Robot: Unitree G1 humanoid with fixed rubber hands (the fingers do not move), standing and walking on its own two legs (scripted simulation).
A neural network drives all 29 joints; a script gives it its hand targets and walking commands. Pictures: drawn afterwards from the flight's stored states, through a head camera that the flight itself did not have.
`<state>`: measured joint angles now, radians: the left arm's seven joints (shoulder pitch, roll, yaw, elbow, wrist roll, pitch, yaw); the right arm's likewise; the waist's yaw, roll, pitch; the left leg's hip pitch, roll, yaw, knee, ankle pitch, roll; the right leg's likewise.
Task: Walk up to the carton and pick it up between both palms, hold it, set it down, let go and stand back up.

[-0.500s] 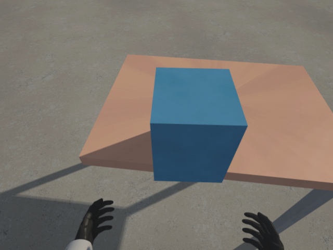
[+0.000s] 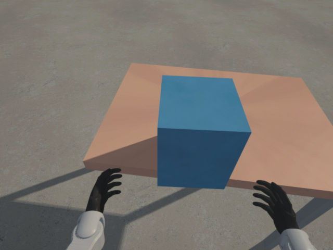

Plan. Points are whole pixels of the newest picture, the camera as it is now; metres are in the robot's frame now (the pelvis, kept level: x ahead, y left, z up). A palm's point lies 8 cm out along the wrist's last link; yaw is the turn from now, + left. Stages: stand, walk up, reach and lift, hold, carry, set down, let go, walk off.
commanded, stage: reach and lift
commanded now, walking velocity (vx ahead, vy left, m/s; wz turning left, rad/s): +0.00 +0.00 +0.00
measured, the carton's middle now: (193, 133) +0.45 -0.06 +0.04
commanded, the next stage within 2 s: none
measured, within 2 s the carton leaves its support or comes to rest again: neither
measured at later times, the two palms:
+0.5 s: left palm (100, 173) +0.30 +0.17 +0.05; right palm (282, 187) +0.28 -0.25 +0.05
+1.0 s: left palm (99, 131) +0.37 +0.18 +0.12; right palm (283, 145) +0.36 -0.25 +0.11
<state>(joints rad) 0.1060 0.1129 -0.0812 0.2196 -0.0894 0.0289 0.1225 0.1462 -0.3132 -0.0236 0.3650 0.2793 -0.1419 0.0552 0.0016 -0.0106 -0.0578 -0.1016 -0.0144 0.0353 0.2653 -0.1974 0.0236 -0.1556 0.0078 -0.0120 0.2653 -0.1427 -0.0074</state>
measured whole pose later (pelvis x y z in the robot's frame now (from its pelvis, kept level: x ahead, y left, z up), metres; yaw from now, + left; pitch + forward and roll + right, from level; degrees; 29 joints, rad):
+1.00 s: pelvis +0.00 +0.00 +0.00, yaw -1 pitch +2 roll +0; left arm -0.48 0.20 0.11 0.21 -0.17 0.62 0.11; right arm -0.49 -0.40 -0.02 0.52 0.34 0.31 0.00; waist -0.03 -0.01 -0.04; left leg -0.08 0.00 0.04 0.20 -0.16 0.01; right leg -0.12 0.02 0.00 0.17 -0.08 -0.01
